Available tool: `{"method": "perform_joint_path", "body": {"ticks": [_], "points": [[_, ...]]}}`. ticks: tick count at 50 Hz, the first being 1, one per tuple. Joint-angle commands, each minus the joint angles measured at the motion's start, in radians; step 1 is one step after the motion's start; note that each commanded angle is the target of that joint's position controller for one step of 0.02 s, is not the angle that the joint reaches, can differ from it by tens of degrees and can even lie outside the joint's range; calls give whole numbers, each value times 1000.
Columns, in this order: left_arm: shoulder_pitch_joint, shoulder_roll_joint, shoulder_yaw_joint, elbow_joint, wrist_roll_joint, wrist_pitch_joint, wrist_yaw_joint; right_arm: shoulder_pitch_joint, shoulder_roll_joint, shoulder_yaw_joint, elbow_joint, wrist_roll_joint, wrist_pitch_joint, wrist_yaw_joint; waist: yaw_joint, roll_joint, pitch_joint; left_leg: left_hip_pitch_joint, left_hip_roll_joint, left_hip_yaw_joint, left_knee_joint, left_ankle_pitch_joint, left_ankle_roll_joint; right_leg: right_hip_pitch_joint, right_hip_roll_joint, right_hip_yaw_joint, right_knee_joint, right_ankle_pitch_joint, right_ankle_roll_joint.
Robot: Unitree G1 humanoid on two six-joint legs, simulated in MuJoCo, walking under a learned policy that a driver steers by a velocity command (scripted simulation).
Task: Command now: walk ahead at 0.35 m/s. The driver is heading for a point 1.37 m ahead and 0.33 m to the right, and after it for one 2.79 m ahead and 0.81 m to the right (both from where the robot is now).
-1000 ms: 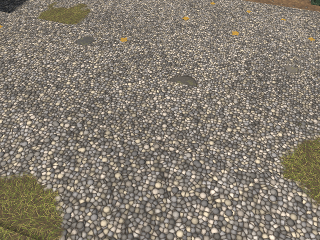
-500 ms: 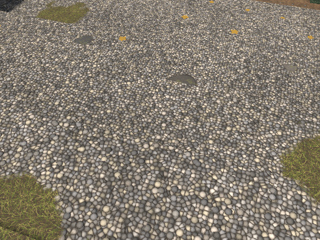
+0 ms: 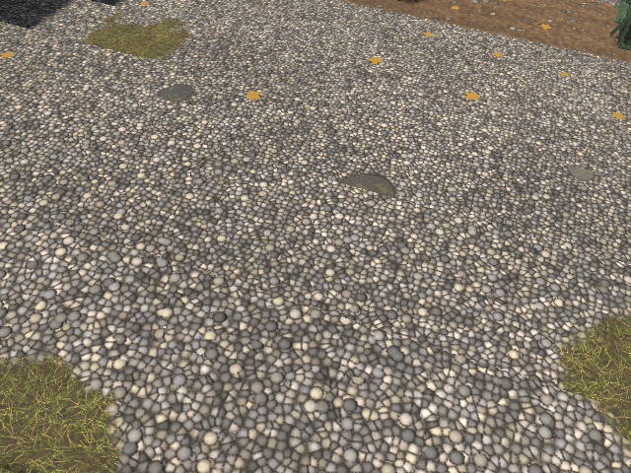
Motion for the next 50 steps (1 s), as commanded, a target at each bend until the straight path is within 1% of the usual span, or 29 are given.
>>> {"method": "perform_joint_path", "body": {"ticks": [1,2,3,4,6,9,13,14,17,19,22,29,31,32,33,34,35,36,37,38,39,40,41,42,43,45,47,48,50], "points": [[-64,127,18,-60,-8,-13,-4,208,-65,-33,39,-4,-2,2,-125,-10,108,302,-45,34,-150,84,-18,-342,-110,124,-36,-176,-120],[-101,68,1,-83,2,-27,-13,319,-126,-50,45,-9,0,-7,-169,180,75,387,143,-238,-297,-58,31,-431,-27,18,283,-89,-69],[-103,-6,-13,-129,3,-53,-19,408,-245,-72,44,-17,-9,6,-177,378,53,464,352,-682,-486,-286,179,-632,62,-8,552,-191,-58],[-111,47,-4,-141,-8,-73,-22,322,-206,-58,32,-32,-22,10,-122,257,117,363,407,-795,-525,-409,228,-692,-5,75,718,-167,-75],[-110,96,11,-132,-6,-87,-29,130,-143,-40,-37,-25,-37,23,-54,140,162,275,300,-527,-515,-171,161,-662,-88,82,730,27,-87],[-160,120,34,-136,4,-79,-23,140,-83,-22,-31,-24,-26,21,-48,143,143,266,172,-242,-513,225,94,-571,-120,30,559,171,-68],[-298,45,19,-202,18,-63,-40,211,-135,-34,-11,-36,-12,1,-66,102,95,283,147,-138,-489,524,129,-520,-83,-22,380,271,-24],[-238,60,31,-169,16,-64,-55,250,-158,-42,-3,-55,-18,0,-57,98,34,295,180,-135,-434,576,153,-482,-84,-19,502,343,-16],[-391,98,47,-241,-2,-74,-73,312,-121,-38,18,-30,-26,-13,-89,103,114,454,219,-203,-371,436,146,-769,-127,81,436,406,-42],[-481,95,45,-289,5,-99,-96,371,-117,-41,25,-33,-19,-30,-113,100,147,576,249,-237,-320,418,137,-940,-133,94,368,405,-60],[-512,43,30,-317,42,-107,-142,289,-97,-32,-28,-18,-13,-60,-114,69,153,264,161,-124,-245,206,113,-640,-103,34,173,786,-59],[-584,38,4,-367,10,-105,-159,321,-116,-37,-63,2,17,-62,-182,40,195,278,131,-127,8,148,59,-506,-103,19,-27,819,-25],[-423,87,23,-306,12,-104,-142,304,-126,-34,-60,-5,32,-61,-127,53,124,350,114,-126,234,316,57,-388,-112,10,-82,837,-16],[-213,133,45,-232,3,-98,-127,269,-148,-39,-58,-15,36,-52,-38,68,36,290,117,-142,446,412,52,-156,-111,4,-94,848,-24],[-12,181,66,-170,26,-96,-110,223,-142,-37,-49,-10,21,-31,92,-12,-66,142,40,-77,736,449,3,152,-94,-87,-106,961,-34],[139,234,62,-104,63,-99,-113,371,-11,-19,-20,-16,11,-10,69,-291,-187,-328,-96,-69,1296,-549,-62,645,-266,44,203,1417,-143],[199,264,75,-103,60,-95,-109,460,-48,0,-33,43,-25,7,89,-368,-449,-539,-98,-273,1478,-539,-65,926,-400,248,436,1456,-274],[193,217,70,-102,51,-73,-101,367,-115,-21,-75,51,-49,6,128,-253,-499,-606,-51,-281,1426,-471,-70,862,-403,310,308,1225,-300],[136,216,70,-92,34,-58,-91,292,-122,-25,-126,58,-48,-3,81,-123,-493,-656,-1,-220,1411,-425,-77,767,-441,421,175,797,-347],[62,253,78,-74,13,-47,-78,206,-77,-15,-180,67,-36,-27,29,-29,-402,-716,29,-93,1431,-302,-93,567,-493,608,-15,330,-385],[-36,214,61,-93,20,-57,-69,132,-80,-21,-200,57,-19,-43,-2,63,-248,-724,50,-59,1439,-254,-93,330,-503,646,-92,277,-409],[-93,162,40,-98,34,-73,-75,104,-62,-16,-218,25,-4,-46,-37,112,-171,-677,83,-101,1454,-233,-62,125,-523,626,-88,295,-404],[-151,122,21,-104,37,-85,-89,86,-39,-10,-232,8,15,-44,-77,140,-79,-636,124,-124,1332,-214,-27,-78,-481,525,-83,223,-364],[-238,50,-2,-109,30,-98,-90,12,-39,-18,-256,24,25,-40,-107,48,70,-652,161,-181,1097,-74,8,-240,-403,388,-136,162,-265],[-312,60,-8,-123,31,-102,-74,-46,-44,-20,-296,15,24,-36,-134,-31,182,-479,156,-141,723,58,-3,-473,-254,170,-234,164,-193],[-282,96,-4,-132,61,-104,-38,-21,-43,-36,-262,-39,-6,-26,-116,-70,100,-109,91,-46,315,450,-43,-577,-93,-34,-195,340,-163],[-158,160,17,-99,21,-104,-27,-75,-12,-27,-269,-23,-10,-5,-73,-76,28,-53,43,-19,156,544,-73,-391,-165,3,-228,450,-198],[-157,188,31,-99,1,-100,-22,-131,-15,-24,-296,-17,-6,3,-62,-63,59,-123,60,-52,72,504,-60,-272,-209,43,-228,461,-196],[-80,170,41,-70,-8,-71,-25,-217,-45,-30,-326,-14,6,17,-17,-17,105,-249,54,-44,-25,409,-17,-70,-262,70,-181,424,-181]]}}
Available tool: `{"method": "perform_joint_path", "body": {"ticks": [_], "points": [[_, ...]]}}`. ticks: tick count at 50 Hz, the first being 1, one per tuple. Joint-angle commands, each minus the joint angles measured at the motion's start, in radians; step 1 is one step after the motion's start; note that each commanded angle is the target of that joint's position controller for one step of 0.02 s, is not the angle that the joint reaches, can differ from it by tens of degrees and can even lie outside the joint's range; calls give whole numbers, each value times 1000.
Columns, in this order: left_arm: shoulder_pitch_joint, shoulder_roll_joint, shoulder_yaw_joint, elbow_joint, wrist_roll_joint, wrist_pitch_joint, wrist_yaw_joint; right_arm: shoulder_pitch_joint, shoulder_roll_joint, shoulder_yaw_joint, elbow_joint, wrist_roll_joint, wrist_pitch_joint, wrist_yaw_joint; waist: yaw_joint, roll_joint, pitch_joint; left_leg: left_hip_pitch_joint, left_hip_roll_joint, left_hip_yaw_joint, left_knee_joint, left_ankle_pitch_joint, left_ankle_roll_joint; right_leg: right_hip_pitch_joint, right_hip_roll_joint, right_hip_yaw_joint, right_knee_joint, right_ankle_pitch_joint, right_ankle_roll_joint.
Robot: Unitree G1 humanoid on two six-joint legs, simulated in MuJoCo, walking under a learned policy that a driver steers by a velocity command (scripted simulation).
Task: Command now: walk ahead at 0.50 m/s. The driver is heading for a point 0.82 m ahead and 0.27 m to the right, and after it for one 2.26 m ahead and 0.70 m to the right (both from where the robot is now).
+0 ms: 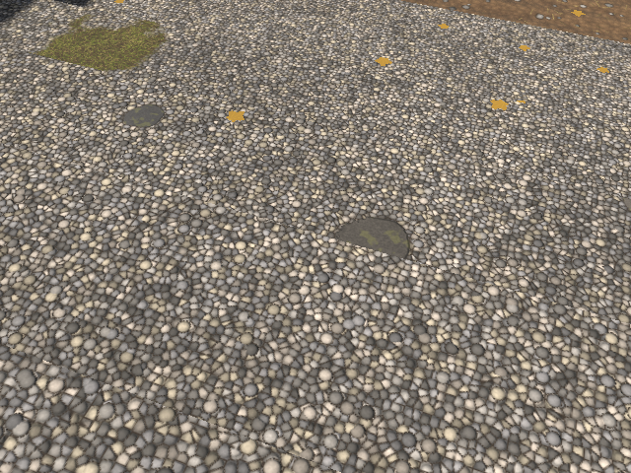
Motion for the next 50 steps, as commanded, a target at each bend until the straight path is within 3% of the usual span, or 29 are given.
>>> {"method": "perform_joint_path", "body": {"ticks": [1,3,4,5,6,7,8,10,11,13,17,21,25,29,31,32,33,34,35,36,37,38,39,41,43,44,46,48,50], "points": [[5,178,51,-42,-22,15,5,-31,-64,-17,-64,-3,4,23,-26,-72,101,106,-15,20,-139,-39,47,-36,-323,169,-143,410,-170],[28,178,58,-40,-13,41,-4,-11,-93,-34,-64,-1,5,34,-37,-68,107,152,-40,55,-173,-127,80,17,-319,170,-77,431,-151],[19,170,56,-48,-6,49,-6,77,-117,-51,-42,0,7,35,-83,-69,58,280,-70,79,-185,-141,99,11,-278,137,32,537,-131],[9,140,45,-62,0,50,-6,259,-172,-79,7,-8,5,32,-152,-25,-55,545,-34,18,-143,-67,133,-105,-199,82,283,552,-97],[116,29,10,-69,9,33,-11,401,-282,-107,30,-22,3,34,-158,186,-226,923,239,-384,-209,-93,291,-451,-37,9,737,181,-11],[105,41,11,-64,-4,14,-18,465,-237,-95,41,-20,2,41,-185,248,-334,989,334,-704,-400,-127,339,-580,34,191,915,-247,-7],[37,135,41,-78,-33,12,-14,374,-194,-78,31,-21,-4,43,-161,160,-187,862,327,-575,-396,-58,289,-648,2,245,990,-220,-17],[-51,124,51,-102,-20,38,15,184,-117,-54,-2,-28,-11,44,-86,27,-66,589,254,-266,-393,256,231,-572,-73,204,905,-104,-6],[-30,113,59,-95,-13,56,23,136,-96,-51,0,-30,-16,42,-44,44,-60,514,206,-165,-409,307,193,-496,-112,205,827,-62,-2],[4,94,68,-88,-9,88,32,102,-95,-54,11,-49,-24,35,-11,60,-62,452,169,-60,-438,387,184,-411,-101,180,785,15,13],[-82,81,75,-166,2,115,42,113,-140,-67,37,-37,-16,-6,-13,49,-60,521,188,37,-454,442,196,-478,-98,167,614,127,33],[-207,71,70,-259,11,121,18,105,-170,-74,48,-24,24,-45,-43,56,-61,584,191,108,-464,363,184,-471,-114,124,460,223,30],[-258,89,75,-327,8,144,-2,76,-195,-84,39,-20,61,-43,-62,60,-31,579,204,157,-417,284,197,-423,-106,49,429,154,34],[-303,95,79,-389,2,152,-23,67,-220,-95,35,8,88,-40,-81,70,10,644,271,114,-332,303,177,-446,-101,20,300,20,-12],[-250,100,85,-395,-4,141,-31,54,-236,-99,39,17,102,-51,-45,63,-36,661,243,151,-206,358,122,-324,-65,-16,131,119,-55],[-179,157,107,-383,-1,132,-20,91,-226,-98,51,10,104,-52,-18,-4,-94,597,175,199,-46,312,56,-153,-69,48,32,380,-100],[-114,306,149,-388,9,129,1,73,-188,-84,3,-30,97,-44,-22,-254,-174,310,35,246,270,-110,-32,111,-270,362,66,913,-229],[-124,315,137,-410,35,125,-6,7,-156,-69,-50,-47,86,-29,-10,-340,-277,81,-115,83,517,-729,-69,200,-427,633,16,978,-428],[-149,260,116,-422,36,111,-17,-22,-196,-85,-32,-17,83,-17,7,-175,-264,34,-80,-43,606,-724,-64,163,-416,550,-5,919,-409],[-184,231,107,-422,18,99,-17,-31,-202,-89,-36,6,86,-15,-18,-107,-202,16,-56,-49,590,-638,-50,113,-353,452,-12,735,-343],[-200,206,102,-415,-8,96,-14,-22,-200,-93,-25,-4,87,-22,-37,-46,-137,3,-37,-42,502,-560,-48,57,-298,403,-45,521,-284],[-211,188,97,-411,-22,97,-5,-25,-213,-99,-27,-20,90,-30,-48,-72,-113,17,-19,-47,427,-493,-45,23,-267,392,-74,357,-253],[-206,187,95,-415,-20,98,2,-26,-204,-97,-32,-22,88,-27,-51,-103,-103,43,-20,-47,389,-441,-44,-2,-243,405,-104,227,-245],[-184,195,97,-420,-6,87,14,-42,-188,-93,-41,-7,75,-23,-43,-126,-81,42,-36,-52,272,-366,-43,1,-223,433,-147,88,-241],[-154,204,100,-416,-5,73,23,-71,-184,-90,-53,-2,55,-19,-28,-135,-59,50,-48,-66,124,-322,-42,8,-216,451,-164,34,-234],[-143,210,100,-412,0,75,31,-107,-169,-84,-71,-11,45,-12,-15,-137,-59,54,-59,-64,67,-311,-40,19,-210,463,-168,36,-230],[-134,230,104,-413,3,79,35,-113,-166,-81,-76,-9,30,1,-12,-160,-51,83,-70,-69,-20,-285,-35,4,-207,475,-165,19,-224],[-139,230,104,-426,13,83,25,-99,-145,-71,-78,-18,16,12,-15,-172,-76,196,-96,-26,5,-261,-41,-87,-178,447,-142,78,-228],[-137,223,100,-439,5,91,17,-85,-160,-72,-84,-8,2,22,-17,-166,-62,246,-111,-12,-4,-294,-30,-153,-171,468,-127,33,-231]]}}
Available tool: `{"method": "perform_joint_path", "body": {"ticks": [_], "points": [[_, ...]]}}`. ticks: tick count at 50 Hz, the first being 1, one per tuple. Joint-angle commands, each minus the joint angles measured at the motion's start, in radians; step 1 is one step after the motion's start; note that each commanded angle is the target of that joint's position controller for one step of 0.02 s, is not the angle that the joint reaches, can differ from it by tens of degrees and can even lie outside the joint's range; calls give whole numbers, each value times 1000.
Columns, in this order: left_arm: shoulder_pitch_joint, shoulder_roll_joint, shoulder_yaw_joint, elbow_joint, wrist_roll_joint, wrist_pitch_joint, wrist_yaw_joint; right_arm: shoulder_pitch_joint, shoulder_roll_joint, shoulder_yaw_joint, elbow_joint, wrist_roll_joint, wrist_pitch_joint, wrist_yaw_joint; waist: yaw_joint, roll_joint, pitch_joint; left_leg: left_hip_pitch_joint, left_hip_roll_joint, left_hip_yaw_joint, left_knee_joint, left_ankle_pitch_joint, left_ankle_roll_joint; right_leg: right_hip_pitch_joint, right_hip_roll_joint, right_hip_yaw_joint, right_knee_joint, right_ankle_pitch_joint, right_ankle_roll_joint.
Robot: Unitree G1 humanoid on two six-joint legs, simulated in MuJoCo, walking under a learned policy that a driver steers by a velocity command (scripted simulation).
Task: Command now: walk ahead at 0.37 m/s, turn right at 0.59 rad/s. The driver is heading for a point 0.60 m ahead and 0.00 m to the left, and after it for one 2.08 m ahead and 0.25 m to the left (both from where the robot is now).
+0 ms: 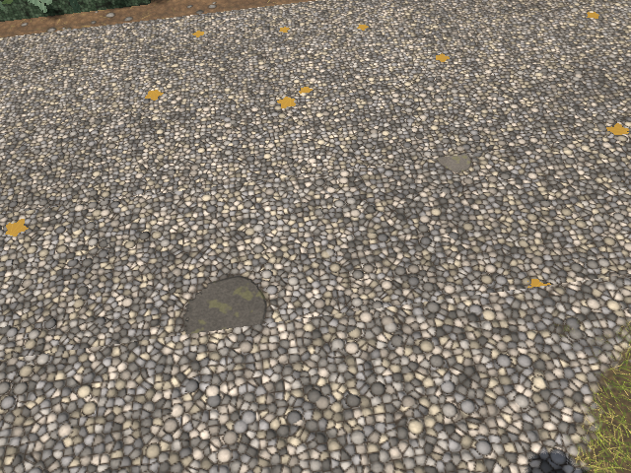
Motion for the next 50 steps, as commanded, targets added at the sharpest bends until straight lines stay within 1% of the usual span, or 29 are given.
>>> {"method": "perform_joint_path", "body": {"ticks": [1,3,5,6,7,8,9,10,12,15,18,20,22,24,27,30,33,36,37,38,39,40,41,42,43,44,45,48,50], "points": [[-21,174,44,-90,-4,-5,-4,-64,-59,-4,-95,9,-43,16,-5,-168,-59,51,-52,63,-20,-28,15,-8,-207,273,-120,-135,-187],[-10,155,35,-98,-10,-1,-7,-26,-64,-5,-100,19,-59,27,-28,-185,-49,117,-52,50,-101,-52,37,-25,-209,325,-84,-165,-181],[-50,139,26,-115,-21,4,-5,96,-73,-14,-74,22,-72,33,-109,-181,-59,314,-43,50,-248,50,64,-116,-178,337,2,-138,-148],[-60,93,12,-127,-21,4,-1,201,-98,-26,-47,14,-72,28,-151,-136,-90,473,24,5,-292,59,89,-215,-138,298,120,-163,-103],[-16,7,-14,-134,-19,1,-1,294,-154,-36,-40,-4,-68,19,-145,96,-135,618,231,-245,-382,-1,157,-348,-2,146,470,-349,-29],[22,60,2,-179,-37,-12,1,320,-220,-50,-30,-24,-69,26,-90,233,-81,640,398,-564,-434,1,300,-590,51,104,656,-437,-17],[-2,141,23,-167,-43,-15,1,269,-171,-44,-32,2,-73,34,-68,158,17,562,423,-572,-459,-150,338,-709,-36,83,752,-374,-9],[-29,173,32,-139,-38,-10,3,250,-97,-23,-44,13,-76,38,-82,76,60,501,348,-468,-476,-218,306,-691,-71,84,784,-261,-7],[-8,136,26,-107,-30,-5,-3,221,-45,2,-43,23,-77,38,-56,72,84,430,261,-323,-512,-140,254,-652,-105,82,781,-114,4],[-55,80,7,-103,-18,-28,-17,276,-63,-1,3,9,-75,29,-65,40,73,398,209,-164,-528,151,248,-596,-109,40,704,6,18],[-73,70,3,-91,0,-49,-32,322,-87,-2,44,-2,-68,15,-65,50,24,447,225,-80,-462,443,251,-595,-134,16,668,142,29],[-118,68,0,-83,9,-54,-42,358,-82,8,54,-5,-61,8,-84,37,-6,464,212,-38,-412,425,246,-608,-139,-46,666,242,32],[-243,55,-1,-115,-6,-74,-57,512,-50,18,111,12,-63,-19,-132,85,43,650,255,-106,-364,329,220,-835,-160,8,638,258,18],[-360,65,2,-138,-13,-93,-73,600,-56,23,122,6,-69,-21,-169,102,110,708,259,-127,-378,203,216,-934,-181,-33,523,267,12],[-436,12,-14,-136,14,-109,-120,525,-38,39,98,4,-50,-43,-157,67,152,369,197,2,-383,37,186,-571,-163,-129,322,629,12],[-416,26,-7,-109,-13,-94,-136,492,-68,33,86,26,-39,-47,-130,80,181,268,185,63,-332,2,154,-376,-140,-131,254,663,-6],[-419,35,-14,-71,-27,-89,-138,515,-83,20,98,31,-5,-52,-149,62,179,427,192,83,-183,62,116,-355,-168,-120,114,637,8],[-171,114,18,60,-3,-107,-119,521,-91,14,108,27,10,-46,-66,51,27,517,158,12,235,296,105,-80,-194,-93,-8,690,6],[9,134,30,127,1,-105,-108,468,-94,12,113,36,7,-37,50,9,-39,399,121,31,499,292,73,172,-205,-119,-111,799,13],[152,155,28,183,33,-102,-98,480,-51,11,122,43,-5,-31,103,-168,-102,121,-17,41,941,-352,10,489,-300,-50,-74,887,-36],[174,212,9,188,64,-108,-97,661,55,33,137,29,-27,-4,3,-422,-260,-271,-31,-114,1199,-711,15,867,-387,-56,455,1451,-47],[220,198,27,173,38,-90,-88,684,-25,34,117,70,-62,15,50,-450,-413,-343,-10,-209,1118,-566,5,898,-454,43,455,1342,-140],[240,203,43,198,31,-70,-88,567,-40,25,75,82,-66,12,81,-299,-430,-416,17,-158,1046,-508,-5,848,-481,153,302,901,-189],[138,208,44,198,20,-72,-87,504,-56,15,48,91,-62,-10,9,-179,-392,-372,65,-93,883,-286,7,636,-520,238,135,462,-212],[20,154,22,171,25,-79,-79,434,-51,11,49,75,-42,-41,-24,-113,-275,-309,87,-42,889,-137,22,382,-530,290,7,321,-198],[-60,171,23,176,36,-93,-79,455,-2,20,37,70,-13,-53,-88,-197,-174,-259,109,-31,857,-61,24,163,-575,292,-26,416,-229],[-132,121,8,169,39,-108,-79,454,23,23,43,43,4,-52,-124,-146,-100,-188,134,-48,757,-30,7,15,-517,195,-25,470,-195],[-147,86,-1,199,24,-134,-48,287,18,16,-23,32,16,-41,-105,-157,10,-191,159,-71,432,13,5,-57,-443,14,-91,434,-144],[-104,91,1,222,19,-130,-19,203,30,23,-62,20,11,-21,-80,-159,-2,-178,139,-41,259,122,28,22,-410,-91,-89,510,-115]]}}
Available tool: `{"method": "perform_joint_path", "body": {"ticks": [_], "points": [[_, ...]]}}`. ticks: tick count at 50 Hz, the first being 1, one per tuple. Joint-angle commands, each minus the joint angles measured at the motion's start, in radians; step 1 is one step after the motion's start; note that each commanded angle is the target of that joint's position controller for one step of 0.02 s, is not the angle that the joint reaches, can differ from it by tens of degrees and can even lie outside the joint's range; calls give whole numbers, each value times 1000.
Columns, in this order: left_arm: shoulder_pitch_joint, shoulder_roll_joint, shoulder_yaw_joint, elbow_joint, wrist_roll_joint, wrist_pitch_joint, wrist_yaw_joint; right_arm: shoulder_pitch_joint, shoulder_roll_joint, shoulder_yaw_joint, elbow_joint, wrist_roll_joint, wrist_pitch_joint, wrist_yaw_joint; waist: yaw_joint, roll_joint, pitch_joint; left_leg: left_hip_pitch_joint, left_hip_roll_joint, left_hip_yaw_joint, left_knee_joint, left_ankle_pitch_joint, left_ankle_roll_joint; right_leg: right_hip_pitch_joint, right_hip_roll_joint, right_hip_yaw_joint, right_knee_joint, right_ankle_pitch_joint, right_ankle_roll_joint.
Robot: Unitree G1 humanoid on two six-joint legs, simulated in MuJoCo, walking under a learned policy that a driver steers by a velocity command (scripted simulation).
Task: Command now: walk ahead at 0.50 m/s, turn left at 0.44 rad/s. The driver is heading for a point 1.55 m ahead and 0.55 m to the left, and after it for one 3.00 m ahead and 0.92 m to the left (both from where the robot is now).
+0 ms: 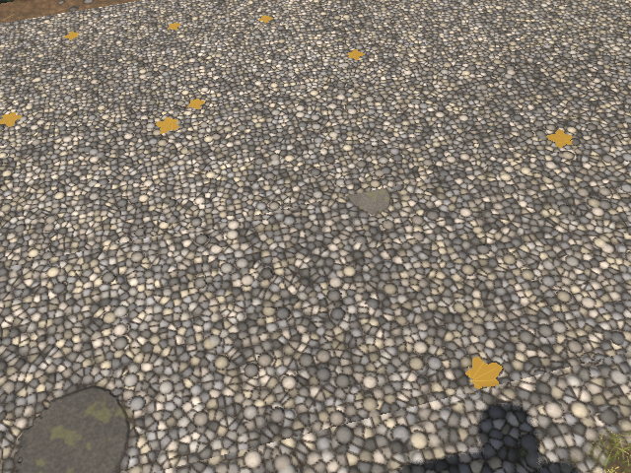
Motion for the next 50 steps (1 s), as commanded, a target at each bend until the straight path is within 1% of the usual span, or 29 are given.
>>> {"method": "perform_joint_path", "body": {"ticks": [1,4,7,9,10,11,12,13,14,16,18,20,22,25,26,30,32,33,35,36,37,38,39,40,42,46,47,49,50], "points": [[-93,149,27,-78,-9,-24,42,25,0,5,-82,-18,-5,26,-36,-192,-68,62,38,-37,-223,175,30,45,-317,170,-273,707,-152],[-40,166,32,-59,-29,3,59,-83,8,3,-135,-21,5,61,-4,-134,-27,65,-9,47,-333,220,81,122,-310,79,-272,700,-119],[-16,211,45,-47,-37,25,61,-149,-22,-15,-182,-16,14,89,-1,-113,16,105,-55,105,-421,153,129,181,-311,5,-241,788,-82],[-32,257,57,-54,-35,40,70,-74,-55,-35,-179,-17,13,99,-56,-148,-32,244,-119,165,-443,54,164,219,-298,-32,-101,1011,-61],[-57,266,59,-61,-37,49,74,69,-93,-58,-144,-15,13,97,-138,-132,-95,425,-162,185,-496,86,191,185,-272,-52,81,1059,-44],[-57,255,54,-73,-25,49,76,228,-170,-92,-104,-14,18,79,-207,-34,-170,684,-125,57,-548,162,231,18,-210,-63,389,861,-2],[42,104,13,-114,9,28,54,185,-267,-101,-117,5,13,71,-71,244,-227,926,104,-474,-671,57,398,-371,9,7,807,-116,49],[-34,161,17,-143,-24,-18,29,235,-216,-79,-147,-1,0,79,-127,174,-378,1047,200,-785,-841,-155,463,-525,38,250,897,-208,22],[-128,211,33,-168,-60,-41,21,202,-176,-67,-146,-22,-14,76,-130,102,-248,985,204,-703,-868,-119,410,-627,0,263,861,-143,-3],[-148,194,34,-160,-30,-41,37,72,-141,-56,-165,-24,-31,73,-38,-61,-115,682,118,-461,-844,128,320,-497,-79,258,668,5,-14],[-104,193,41,-151,-23,-6,40,23,-121,-47,-188,-35,-34,66,16,-52,-135,549,64,-372,-862,225,288,-362,-114,268,563,59,2],[-140,194,46,-170,-12,19,52,35,-136,-48,-183,-20,-41,50,16,-73,-111,473,39,-319,-901,231,284,-328,-118,265,426,125,32],[-246,158,35,-221,7,26,59,99,-163,-55,-160,-18,-32,23,-16,-45,-100,471,22,-296,-913,267,281,-351,-84,246,307,216,56],[-298,119,20,-250,10,19,44,142,-157,-54,-140,-22,-11,4,-28,-9,-130,466,-18,-244,-867,370,243,-313,-43,230,221,393,58],[-245,141,30,-226,6,11,29,150,-164,-55,-147,-48,-12,5,-18,8,-183,487,3,-265,-830,406,243,-280,-38,233,334,475,50],[-316,168,35,-270,-7,-17,8,193,-117,-36,-160,-30,-10,14,-33,-9,-126,608,32,-383,-753,339,274,-451,-43,265,359,347,27],[-324,180,39,-290,-14,-33,-11,200,-124,-36,-169,-19,-1,14,-45,26,-111,672,42,-439,-713,348,296,-513,-38,273,342,281,12],[-388,191,46,-319,-22,-40,-21,268,-142,-40,-153,-20,-2,13,-83,38,-87,767,49,-499,-718,257,315,-637,-36,297,315,278,7],[-493,212,58,-364,-45,-62,-32,376,-144,-45,-98,6,-9,-20,-137,86,-37,983,97,-609,-663,147,325,-873,-71,394,253,233,8],[-538,219,60,-383,-52,-72,-35,416,-140,-40,-76,18,-14,-34,-154,68,-7,1064,120,-633,-652,126,324,-997,-72,400,228,193,16],[-554,213,59,-389,-48,-79,-38,427,-154,-43,-68,18,-15,-43,-163,69,2,1077,120,-650,-640,129,323,-1031,-72,406,215,188,19],[-559,218,58,-400,-33,-82,-47,373,-158,-40,-77,11,-17,-53,-141,28,40,898,65,-578,-642,112,307,-923,-62,377,88,317,21],[-551,165,36,-404,3,-85,-57,329,-153,-40,-73,8,-12,-64,-138,36,6,739,6,-506,-609,59,270,-726,-48,352,34,560,11],[-500,115,19,-391,16,-84,-67,276,-150,-37,-87,-1,-6,-67,-120,27,-14,550,-43,-453,-595,6,246,-518,-15,310,15,709,1],[-380,106,14,-359,4,-67,-80,214,-156,-34,-99,-13,3,-66,-78,-1,-44,281,-89,-370,-563,-132,193,-175,1,276,15,869,-9],[-281,157,34,-338,-31,-36,-45,243,-118,-23,-75,13,10,-69,-63,-5,-2,477,-107,-366,-344,-135,129,-137,-100,320,-175,859,50],[-192,189,49,-295,-27,-35,-37,244,-109,-20,-64,11,9,-64,-45,-20,-28,554,-130,-344,-206,-81,112,-98,-117,305,-245,899,55],[128,238,77,-177,-34,-24,-26,227,-96,-10,-12,-10,2,-30,105,-62,-118,429,-160,-232,241,-95,39,248,-185,268,-307,990,33],[280,225,55,-122,-8,-29,-38,267,-5,4,14,-8,-14,-5,144,-203,-180,160,-268,-193,664,-612,1,518,-265,353,-150,1079,-11]]}}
